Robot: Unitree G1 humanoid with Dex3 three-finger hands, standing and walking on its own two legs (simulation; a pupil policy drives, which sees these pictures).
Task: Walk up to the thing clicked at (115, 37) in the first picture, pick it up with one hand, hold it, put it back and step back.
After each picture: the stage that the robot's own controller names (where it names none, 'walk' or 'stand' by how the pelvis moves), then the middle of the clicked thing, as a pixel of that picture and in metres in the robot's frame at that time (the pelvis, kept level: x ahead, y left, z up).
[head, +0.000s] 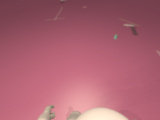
stand; (115, 36) +1.95 -0.56 -0.72
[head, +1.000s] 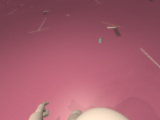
walk; (100, 40) +1.87 -0.05 -0.69
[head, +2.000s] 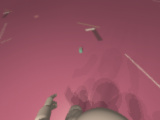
walk; (80, 50) +1.27 +0.28 -0.71
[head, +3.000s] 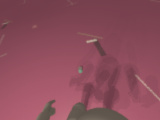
walk; (80, 69) +0.81 +0.28 -0.72
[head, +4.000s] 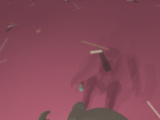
walk; (80, 87) +0.52 +0.24 -0.72
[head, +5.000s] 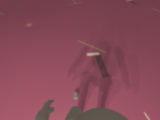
stand; (75, 95) +0.36 +0.19 -0.71
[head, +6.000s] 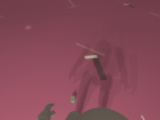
stand; (72, 99) +0.34 +0.21 -0.72
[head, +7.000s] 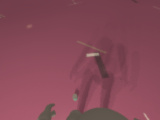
stand; (75, 97) +0.34 +0.21 -0.72
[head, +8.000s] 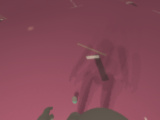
stand; (74, 99) +0.33 +0.21 -0.72
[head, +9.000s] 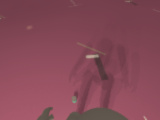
stand; (74, 99) +0.32 +0.22 -0.73
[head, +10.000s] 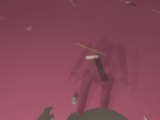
stand; (74, 100) +0.31 +0.22 -0.73
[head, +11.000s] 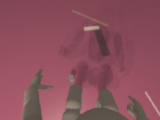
go down; (71, 78) +0.36 +0.21 -0.54
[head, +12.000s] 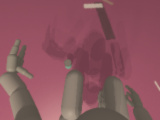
go down; (68, 64) +0.40 +0.25 -0.33
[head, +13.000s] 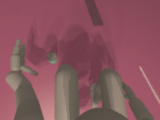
close in; (52, 58) +0.38 +0.27 -0.25
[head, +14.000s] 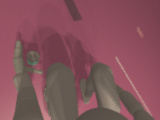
close; (33, 58) +0.37 +0.28 -0.21
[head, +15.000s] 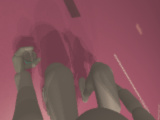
close; (30, 58) +0.37 +0.29 -0.22
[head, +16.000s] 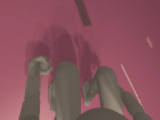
lift; (43, 65) +0.30 +0.27 -0.19
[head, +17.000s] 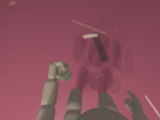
lift; (64, 72) +0.31 +0.19 +0.00
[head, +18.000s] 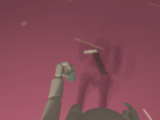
hold; (70, 73) +0.33 +0.17 +0.01
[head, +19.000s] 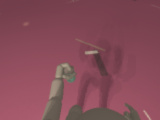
hold; (70, 74) +0.32 +0.17 +0.00
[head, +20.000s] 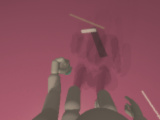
crouch; (65, 67) +0.36 +0.19 -0.07
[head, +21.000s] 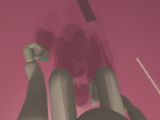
lower; (41, 53) +0.42 +0.29 -0.16
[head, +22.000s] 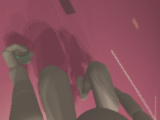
lower; (23, 55) +0.40 +0.30 -0.22
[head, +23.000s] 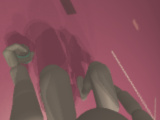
lower; (24, 54) +0.39 +0.30 -0.22
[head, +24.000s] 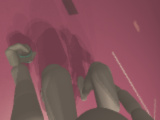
lower; (25, 54) +0.39 +0.30 -0.22
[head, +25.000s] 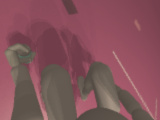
lower; (25, 54) +0.39 +0.30 -0.22
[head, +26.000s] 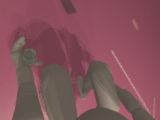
withdraw; (29, 56) +0.38 +0.27 -0.22
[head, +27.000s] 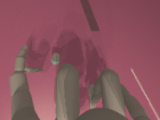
stand; (55, 59) +0.39 +0.25 -0.26
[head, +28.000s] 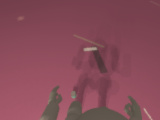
stand; (73, 94) +0.33 +0.18 -0.63
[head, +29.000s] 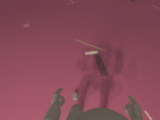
stand; (74, 96) +0.35 +0.20 -0.66
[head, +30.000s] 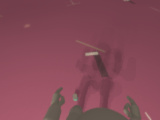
stand; (75, 97) +0.35 +0.19 -0.67
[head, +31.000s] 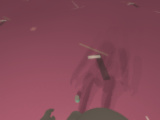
stand; (77, 98) +0.35 +0.19 -0.72
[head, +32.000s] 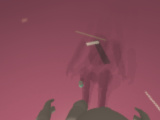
walk; (80, 84) +0.45 +0.16 -0.70
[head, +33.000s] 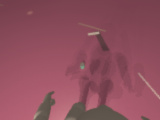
walk; (82, 65) +0.75 +0.17 -0.70
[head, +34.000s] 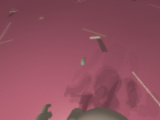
stand; (82, 61) +0.99 +0.20 -0.70
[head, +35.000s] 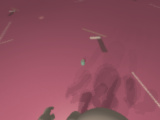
stand; (82, 62) +0.99 +0.18 -0.73
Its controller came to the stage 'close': yes
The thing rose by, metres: 0.70
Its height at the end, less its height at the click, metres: +0.00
